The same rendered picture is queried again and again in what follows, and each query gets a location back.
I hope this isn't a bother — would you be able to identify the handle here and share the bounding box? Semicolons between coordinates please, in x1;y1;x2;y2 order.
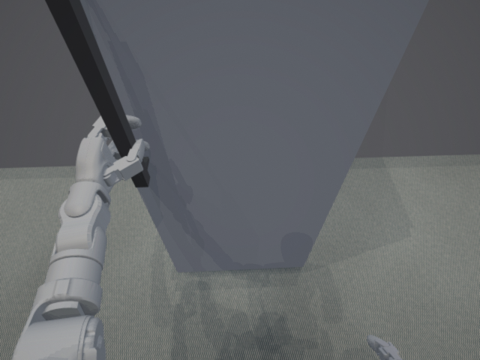
45;0;150;188

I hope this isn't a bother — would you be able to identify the fridge door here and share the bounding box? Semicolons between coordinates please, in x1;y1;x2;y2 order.
80;0;429;272

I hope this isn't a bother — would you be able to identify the robot left hand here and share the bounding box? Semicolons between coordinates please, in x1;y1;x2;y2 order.
76;115;150;193

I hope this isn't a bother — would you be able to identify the left robot forearm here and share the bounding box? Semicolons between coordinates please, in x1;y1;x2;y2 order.
11;181;111;360

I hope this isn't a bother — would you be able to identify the robot right hand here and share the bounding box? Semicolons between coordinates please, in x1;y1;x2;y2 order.
367;334;403;360

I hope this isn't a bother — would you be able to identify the left robot upper arm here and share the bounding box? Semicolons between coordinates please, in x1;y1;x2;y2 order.
16;315;106;360

